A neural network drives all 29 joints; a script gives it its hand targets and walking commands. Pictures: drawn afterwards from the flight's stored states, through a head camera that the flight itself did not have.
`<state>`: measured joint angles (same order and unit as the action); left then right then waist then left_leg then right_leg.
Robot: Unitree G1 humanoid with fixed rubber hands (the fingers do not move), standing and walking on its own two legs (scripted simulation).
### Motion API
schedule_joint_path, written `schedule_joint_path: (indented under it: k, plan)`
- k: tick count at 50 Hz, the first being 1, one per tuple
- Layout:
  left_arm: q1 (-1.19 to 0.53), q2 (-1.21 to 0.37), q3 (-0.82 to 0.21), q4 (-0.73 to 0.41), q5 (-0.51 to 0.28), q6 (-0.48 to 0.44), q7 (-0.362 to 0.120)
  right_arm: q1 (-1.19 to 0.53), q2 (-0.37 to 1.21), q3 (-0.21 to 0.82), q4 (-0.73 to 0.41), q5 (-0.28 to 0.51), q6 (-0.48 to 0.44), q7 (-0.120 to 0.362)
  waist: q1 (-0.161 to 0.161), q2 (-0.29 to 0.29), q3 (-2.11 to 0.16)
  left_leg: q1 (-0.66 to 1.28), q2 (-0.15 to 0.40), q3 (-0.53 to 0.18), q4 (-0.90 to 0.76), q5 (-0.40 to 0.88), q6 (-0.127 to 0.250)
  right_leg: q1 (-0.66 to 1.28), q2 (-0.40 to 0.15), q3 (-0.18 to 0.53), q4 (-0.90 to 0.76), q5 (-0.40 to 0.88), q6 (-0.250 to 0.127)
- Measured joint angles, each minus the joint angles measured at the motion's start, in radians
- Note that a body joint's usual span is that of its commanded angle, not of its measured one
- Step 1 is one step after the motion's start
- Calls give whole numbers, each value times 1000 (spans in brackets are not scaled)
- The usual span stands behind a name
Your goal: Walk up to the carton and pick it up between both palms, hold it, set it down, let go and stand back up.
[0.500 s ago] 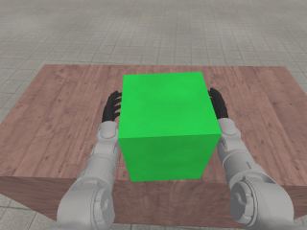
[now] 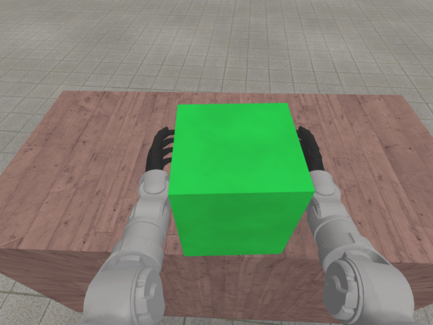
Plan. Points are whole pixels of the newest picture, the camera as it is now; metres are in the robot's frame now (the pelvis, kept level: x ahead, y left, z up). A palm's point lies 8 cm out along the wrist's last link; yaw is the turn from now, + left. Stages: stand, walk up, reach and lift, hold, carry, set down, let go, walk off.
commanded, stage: reach and lift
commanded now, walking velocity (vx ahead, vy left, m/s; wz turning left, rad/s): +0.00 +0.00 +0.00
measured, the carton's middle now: (232, 184) +0.39 +0.03 +0.04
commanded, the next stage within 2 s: none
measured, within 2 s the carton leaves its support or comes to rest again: leaves its support in 0.02 s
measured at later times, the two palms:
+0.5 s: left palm (148, 163) +0.36 +0.18 +0.13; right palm (318, 170) +0.38 -0.12 +0.11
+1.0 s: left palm (132, 148) +0.36 +0.19 +0.17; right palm (314, 162) +0.38 -0.11 +0.14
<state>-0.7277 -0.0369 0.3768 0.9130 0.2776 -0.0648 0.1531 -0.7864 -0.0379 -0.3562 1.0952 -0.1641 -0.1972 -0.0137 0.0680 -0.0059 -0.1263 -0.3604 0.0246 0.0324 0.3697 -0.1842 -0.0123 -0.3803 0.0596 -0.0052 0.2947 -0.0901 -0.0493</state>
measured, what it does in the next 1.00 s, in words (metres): stands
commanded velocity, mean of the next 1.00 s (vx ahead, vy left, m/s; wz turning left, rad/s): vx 0.00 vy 0.00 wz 0.00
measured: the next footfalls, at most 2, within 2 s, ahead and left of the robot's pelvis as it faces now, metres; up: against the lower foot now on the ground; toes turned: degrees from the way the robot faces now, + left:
none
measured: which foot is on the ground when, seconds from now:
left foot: down 0.00-1.00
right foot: down 0.00-1.00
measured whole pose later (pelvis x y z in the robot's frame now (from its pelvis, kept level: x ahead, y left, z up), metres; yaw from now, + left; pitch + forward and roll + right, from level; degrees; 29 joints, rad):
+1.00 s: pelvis -0.02 +0.01 +0.00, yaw +1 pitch -1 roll -1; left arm -0.74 -0.06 0.38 0.54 0.28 0.41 0.08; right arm -0.76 -0.02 -0.26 0.90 -0.12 0.08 -0.04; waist 0.04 -0.01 -0.06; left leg -0.16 0.01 0.03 0.35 -0.17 0.00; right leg -0.17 0.04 -0.01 0.27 -0.08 -0.03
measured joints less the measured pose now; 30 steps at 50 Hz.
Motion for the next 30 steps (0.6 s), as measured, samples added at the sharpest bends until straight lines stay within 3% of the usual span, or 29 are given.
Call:
schedule_joint_path:
  k: [12, 30]
  plan:
    - [3, -19, 0, -60, -6, 44, -13, 43, 2, 21, -47, 0, 0, -18, 0, 0, 0, 23, 1, 0, 0, 12, 0, 30, 0, -1, -14, 20, 0]
    - [-16, -21, 0, -171, -10, 269, -30, 21, 8, 28, -91, 0, 164, -13, 0, 0, 3, 106, -3, 0, -5, 14, 3, 111, -4, -2, -15, 20, 5]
